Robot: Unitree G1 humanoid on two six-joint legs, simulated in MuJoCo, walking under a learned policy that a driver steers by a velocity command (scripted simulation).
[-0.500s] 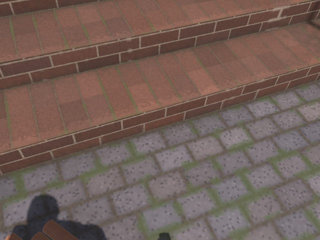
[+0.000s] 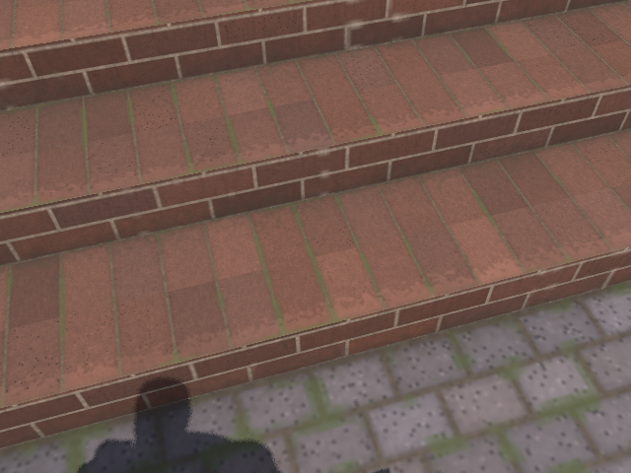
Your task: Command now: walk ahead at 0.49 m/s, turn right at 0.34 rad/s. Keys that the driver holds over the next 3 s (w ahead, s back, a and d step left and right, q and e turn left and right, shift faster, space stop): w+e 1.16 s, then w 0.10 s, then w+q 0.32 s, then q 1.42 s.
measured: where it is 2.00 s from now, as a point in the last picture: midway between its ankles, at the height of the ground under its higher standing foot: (554, 243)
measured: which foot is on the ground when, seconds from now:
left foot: up 0.00-0.38, down 0.40-0.94, up 0.96-1.00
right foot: down 0.00-0.40, up 0.42-0.90, down 0.92-1.00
